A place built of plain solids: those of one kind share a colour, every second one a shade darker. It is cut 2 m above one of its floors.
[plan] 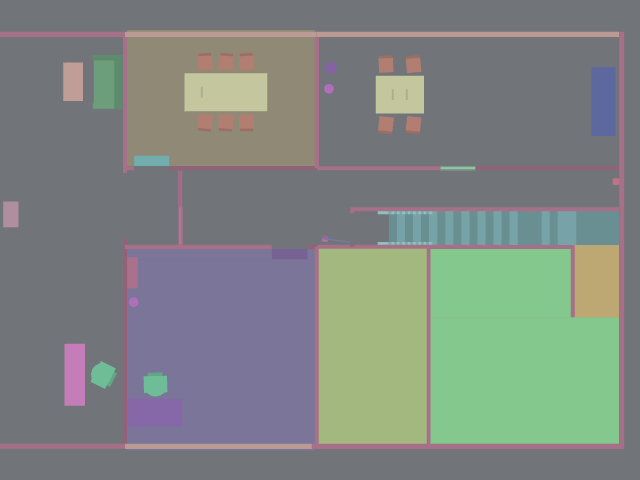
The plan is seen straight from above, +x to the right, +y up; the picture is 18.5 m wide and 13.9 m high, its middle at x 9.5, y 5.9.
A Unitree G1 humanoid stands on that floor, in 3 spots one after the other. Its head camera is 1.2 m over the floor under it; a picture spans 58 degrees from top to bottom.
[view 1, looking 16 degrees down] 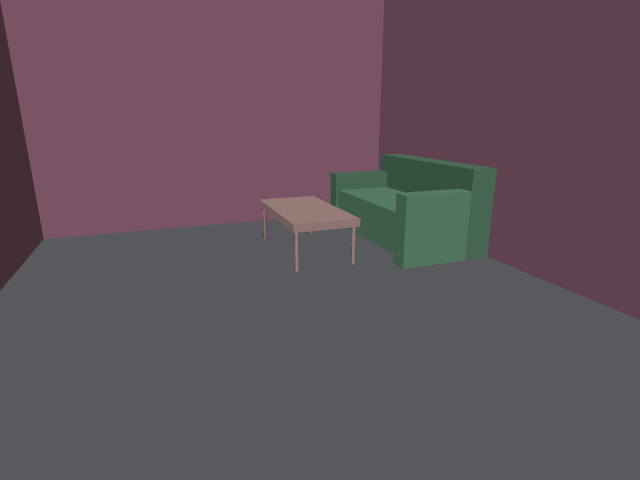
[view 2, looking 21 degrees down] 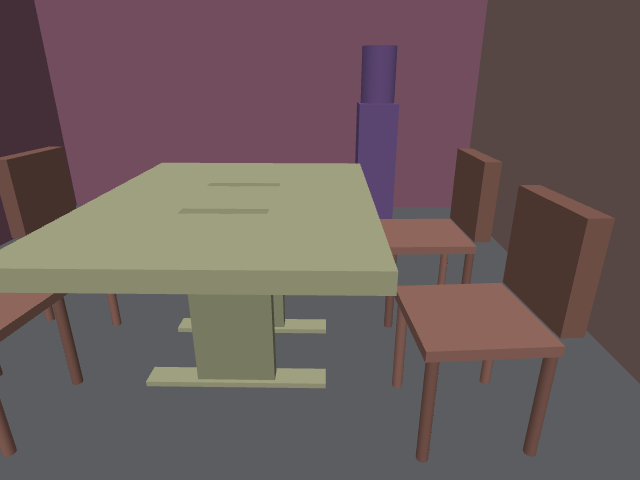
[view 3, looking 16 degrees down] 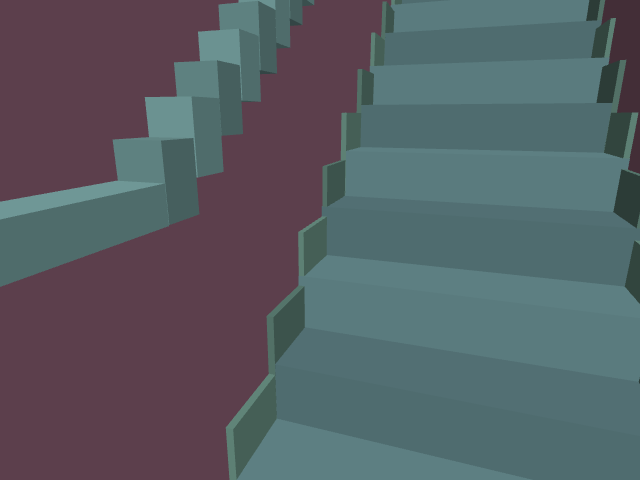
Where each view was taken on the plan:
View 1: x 1.10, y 6.84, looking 69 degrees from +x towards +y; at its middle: ground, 4.35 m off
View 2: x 13.49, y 10.48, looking -179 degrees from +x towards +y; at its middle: meeting_table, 1.29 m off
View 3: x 10.99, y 6.25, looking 19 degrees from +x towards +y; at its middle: shaft_string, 1.49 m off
